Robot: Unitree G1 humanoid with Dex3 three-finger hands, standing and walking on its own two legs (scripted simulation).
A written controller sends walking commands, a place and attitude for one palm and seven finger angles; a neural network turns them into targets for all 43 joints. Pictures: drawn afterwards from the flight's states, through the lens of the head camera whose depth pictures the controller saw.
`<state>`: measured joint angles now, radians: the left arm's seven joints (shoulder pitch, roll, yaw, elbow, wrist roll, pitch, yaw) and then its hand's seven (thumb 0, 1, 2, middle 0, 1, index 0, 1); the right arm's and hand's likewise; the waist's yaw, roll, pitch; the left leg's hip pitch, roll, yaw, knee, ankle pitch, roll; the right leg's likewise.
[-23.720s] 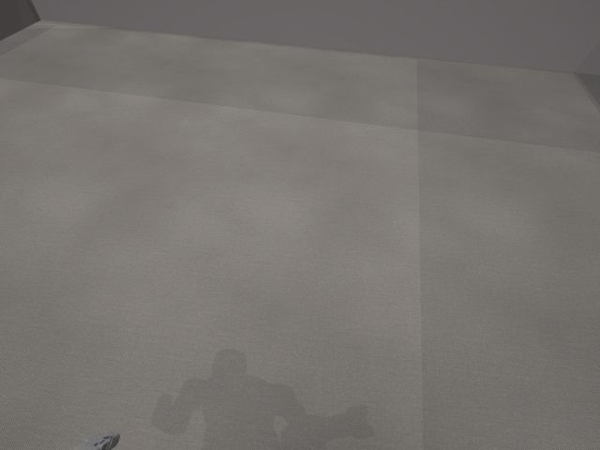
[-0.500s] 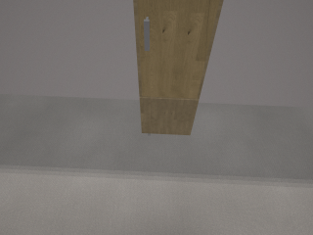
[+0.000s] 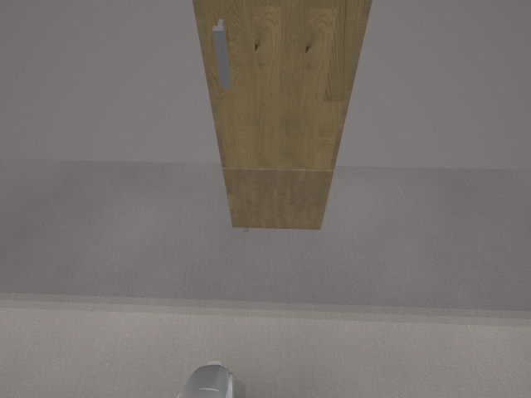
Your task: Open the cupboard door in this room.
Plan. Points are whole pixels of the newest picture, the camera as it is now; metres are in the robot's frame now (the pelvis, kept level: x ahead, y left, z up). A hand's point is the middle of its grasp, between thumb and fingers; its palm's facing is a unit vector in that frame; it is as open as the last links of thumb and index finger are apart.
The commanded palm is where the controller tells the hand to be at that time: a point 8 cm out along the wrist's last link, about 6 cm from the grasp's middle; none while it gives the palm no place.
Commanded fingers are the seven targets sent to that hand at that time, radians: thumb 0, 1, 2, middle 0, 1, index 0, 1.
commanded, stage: take the last steps up to it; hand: left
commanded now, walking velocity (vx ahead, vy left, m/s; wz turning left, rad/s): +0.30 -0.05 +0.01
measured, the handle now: (223, 54) +0.82 +0.18 +0.08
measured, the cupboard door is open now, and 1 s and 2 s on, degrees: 0 0 0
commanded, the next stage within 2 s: come to a stop and stand still in 0.44 s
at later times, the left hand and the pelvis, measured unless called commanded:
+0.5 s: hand (190, 302) +0.30 +0.19 -0.16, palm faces -0.03 -0.98 -0.21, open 7.4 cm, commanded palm none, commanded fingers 0.00 0.90 0.90 -0.20 -0.30 -0.20 -0.30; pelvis +0.20 -0.01 +0.00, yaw +0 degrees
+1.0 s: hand (176, 302) +0.31 +0.22 -0.20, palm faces +0.07 -0.96 -0.26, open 7.3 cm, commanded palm none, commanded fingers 0.00 0.90 0.90 -0.20 -0.30 -0.20 -0.30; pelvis +0.27 +0.01 -0.02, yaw +2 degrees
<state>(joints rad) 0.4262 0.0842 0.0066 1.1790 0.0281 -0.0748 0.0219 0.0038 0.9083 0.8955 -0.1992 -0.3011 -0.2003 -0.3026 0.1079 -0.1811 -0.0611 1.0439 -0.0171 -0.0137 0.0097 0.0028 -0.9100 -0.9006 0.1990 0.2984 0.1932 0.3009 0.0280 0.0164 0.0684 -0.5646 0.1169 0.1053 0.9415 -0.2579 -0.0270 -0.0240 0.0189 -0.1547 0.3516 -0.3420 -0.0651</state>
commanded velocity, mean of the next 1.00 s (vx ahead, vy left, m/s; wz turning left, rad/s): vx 0.02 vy -0.01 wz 0.00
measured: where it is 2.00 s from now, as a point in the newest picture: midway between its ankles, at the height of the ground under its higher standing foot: (282, 389)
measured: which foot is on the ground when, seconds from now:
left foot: up 0.00-0.14, down 0.16-0.58, up 0.60-0.96, down 0.98-1.00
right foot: down 0.00-0.16, up 0.18-0.54, down 0.56-0.98, up 1.00-1.00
